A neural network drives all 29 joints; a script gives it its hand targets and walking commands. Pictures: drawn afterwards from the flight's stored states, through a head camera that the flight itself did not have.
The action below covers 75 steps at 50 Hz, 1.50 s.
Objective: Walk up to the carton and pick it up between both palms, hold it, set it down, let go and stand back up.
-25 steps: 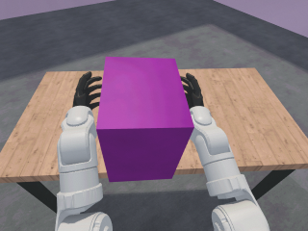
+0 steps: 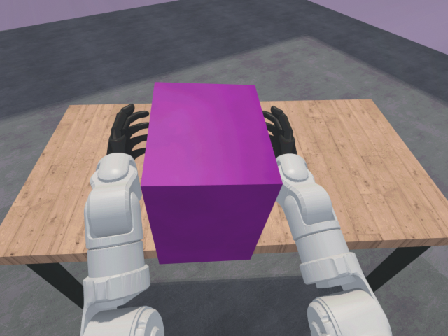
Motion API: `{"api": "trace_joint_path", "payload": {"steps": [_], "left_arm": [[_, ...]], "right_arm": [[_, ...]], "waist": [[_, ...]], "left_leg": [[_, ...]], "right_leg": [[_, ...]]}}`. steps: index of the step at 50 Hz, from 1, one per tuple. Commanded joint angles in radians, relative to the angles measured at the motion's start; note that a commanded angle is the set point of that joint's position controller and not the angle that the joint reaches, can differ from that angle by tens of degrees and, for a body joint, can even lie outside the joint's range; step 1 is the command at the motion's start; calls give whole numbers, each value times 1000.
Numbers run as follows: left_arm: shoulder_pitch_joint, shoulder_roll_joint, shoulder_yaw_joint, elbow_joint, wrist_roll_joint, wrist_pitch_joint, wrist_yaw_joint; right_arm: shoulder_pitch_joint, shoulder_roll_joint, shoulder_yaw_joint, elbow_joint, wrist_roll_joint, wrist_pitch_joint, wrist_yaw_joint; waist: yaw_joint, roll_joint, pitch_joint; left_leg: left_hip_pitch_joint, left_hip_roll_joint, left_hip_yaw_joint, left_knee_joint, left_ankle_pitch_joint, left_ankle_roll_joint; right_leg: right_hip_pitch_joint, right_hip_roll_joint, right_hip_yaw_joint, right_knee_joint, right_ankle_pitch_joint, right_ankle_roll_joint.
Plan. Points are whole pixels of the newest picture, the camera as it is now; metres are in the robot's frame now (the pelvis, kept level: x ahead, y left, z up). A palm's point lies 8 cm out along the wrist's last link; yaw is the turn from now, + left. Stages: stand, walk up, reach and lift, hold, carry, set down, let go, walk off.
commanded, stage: hold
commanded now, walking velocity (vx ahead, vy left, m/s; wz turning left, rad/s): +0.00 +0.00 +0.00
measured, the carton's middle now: (205, 177) +0.35 +0.00 +0.11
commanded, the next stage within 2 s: none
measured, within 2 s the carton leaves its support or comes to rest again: neither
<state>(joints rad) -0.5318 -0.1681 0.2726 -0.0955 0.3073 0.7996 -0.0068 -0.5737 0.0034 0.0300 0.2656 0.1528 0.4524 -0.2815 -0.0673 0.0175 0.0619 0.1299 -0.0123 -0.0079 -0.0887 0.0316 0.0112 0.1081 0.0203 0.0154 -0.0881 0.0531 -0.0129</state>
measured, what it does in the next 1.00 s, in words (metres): stands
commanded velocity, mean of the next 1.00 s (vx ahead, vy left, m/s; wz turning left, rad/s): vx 0.00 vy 0.00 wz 0.00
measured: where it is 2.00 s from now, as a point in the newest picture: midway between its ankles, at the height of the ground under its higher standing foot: outside the picture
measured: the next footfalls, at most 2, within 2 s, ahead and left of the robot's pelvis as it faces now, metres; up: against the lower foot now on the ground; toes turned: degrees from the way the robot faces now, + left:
none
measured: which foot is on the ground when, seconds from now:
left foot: down 0.00-1.00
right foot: down 0.00-1.00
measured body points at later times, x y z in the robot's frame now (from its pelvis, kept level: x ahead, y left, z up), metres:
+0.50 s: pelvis +0.00 +0.00 +0.00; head +0.00 -0.01 +0.45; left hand +0.37 +0.13 +0.17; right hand +0.38 -0.13 +0.15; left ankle +0.00 +0.11 -0.76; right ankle +0.01 -0.11 -0.76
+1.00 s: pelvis +0.00 +0.00 +0.00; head +0.00 -0.01 +0.45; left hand +0.37 +0.13 +0.18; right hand +0.38 -0.13 +0.15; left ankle +0.00 +0.11 -0.76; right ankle +0.01 -0.11 -0.76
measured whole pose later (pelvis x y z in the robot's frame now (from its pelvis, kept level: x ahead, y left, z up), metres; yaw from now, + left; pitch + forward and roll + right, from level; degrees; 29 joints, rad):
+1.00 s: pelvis +0.00 +0.00 +0.00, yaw +0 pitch -4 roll +0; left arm -0.53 -0.17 0.27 -0.11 0.31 0.81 -0.01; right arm -0.58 0.00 0.03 0.25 0.16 0.45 -0.28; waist -0.07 0.02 0.06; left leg 0.13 -0.01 -0.01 -0.09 0.03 0.01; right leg 0.11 0.02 0.02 -0.09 0.05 -0.01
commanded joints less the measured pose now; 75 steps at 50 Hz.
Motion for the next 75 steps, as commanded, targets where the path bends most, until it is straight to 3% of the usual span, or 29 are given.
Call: {"api": "trace_joint_path", "payload": {"steps": [1,13,35,43,48,75], "left_arm": [[-474,-372,-369,-31,-133,-22,-121],[-457,-375,-363,-14,-127,-26,-119],[-439,-378,-403,-87,-146,-8,-120],[-459,-370,-375,-54,-134,-6,-125],[-465,-382,-387,-66,-139,-16,-118],[-475,-377,-375,-41,-134,-30,-118]], "right_arm": [[-540,430,297,-216,64,-52,60],[-533,422,294,-208,60,-53,64],[-520,434,337,-258,92,-43,51],[-528,419,303,-230,75,-40,55],[-538,428,312,-243,76,-48,62],[-543,434,305,-216,68,-52,62]], "waist": [[2,-7,-360],[2,-12,-359],[-2,-14,-394],[-2,-12,-347],[0,-10,-396],[5,-14,-383]], "left_leg": [[11,10,6,9,134,0],[17,9,4,9,152,-1],[42,7,-2,15,234,-8],[17,12,3,5,149,0],[40,12,2,10,191,-4],[10,11,3,6,156,3]], "right_leg": [[173,0,5,59,157,59],[175,1,6,55,172,59],[218,2,11,69,270,62],[184,0,9,56,173,60],[191,2,6,61,204,60],[193,-3,12,61,188,59]]}}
